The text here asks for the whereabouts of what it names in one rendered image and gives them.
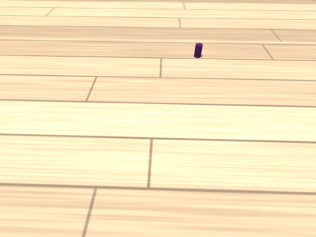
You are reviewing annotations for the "can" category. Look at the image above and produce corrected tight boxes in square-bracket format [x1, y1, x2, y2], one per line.
[194, 43, 203, 58]

